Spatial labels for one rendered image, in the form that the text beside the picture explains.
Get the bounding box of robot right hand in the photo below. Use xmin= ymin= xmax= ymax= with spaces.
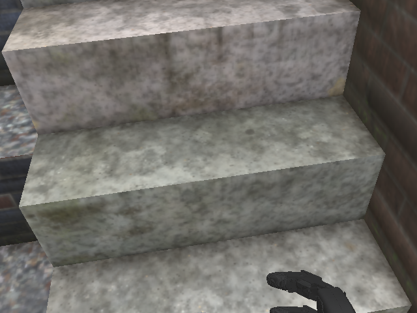
xmin=266 ymin=270 xmax=356 ymax=313

